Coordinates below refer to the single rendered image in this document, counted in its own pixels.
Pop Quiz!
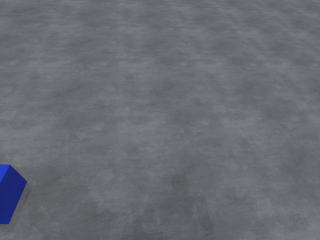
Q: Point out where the carton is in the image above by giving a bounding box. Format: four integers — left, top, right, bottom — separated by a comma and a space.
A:
0, 164, 27, 224

